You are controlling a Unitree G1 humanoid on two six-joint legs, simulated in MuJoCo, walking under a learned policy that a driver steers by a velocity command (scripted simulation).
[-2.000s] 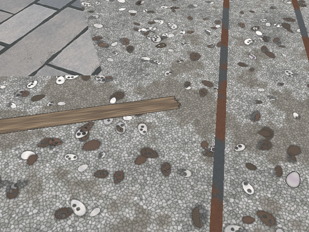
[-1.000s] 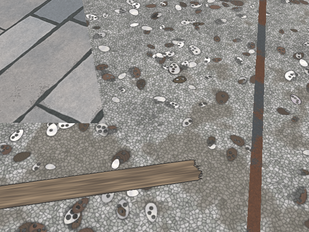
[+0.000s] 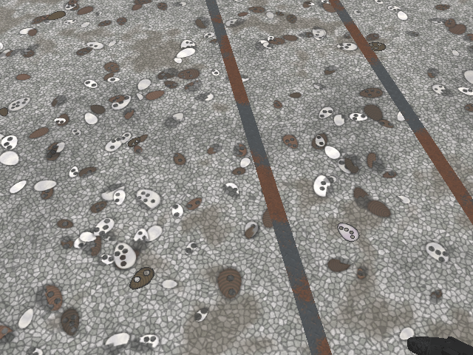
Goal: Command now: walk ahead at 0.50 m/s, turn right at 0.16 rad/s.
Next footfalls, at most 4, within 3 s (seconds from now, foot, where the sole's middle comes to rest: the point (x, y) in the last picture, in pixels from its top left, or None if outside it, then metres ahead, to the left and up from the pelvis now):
0.04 left None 0.20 0.12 -0.77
0.56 right None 0.48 -0.12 -0.77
1.06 left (199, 285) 0.67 0.22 -0.77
1.56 right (251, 241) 0.83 0.07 -0.77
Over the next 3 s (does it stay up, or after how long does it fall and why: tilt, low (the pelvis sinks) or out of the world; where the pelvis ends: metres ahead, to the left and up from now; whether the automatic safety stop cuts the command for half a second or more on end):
stays up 1.02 0.75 0.00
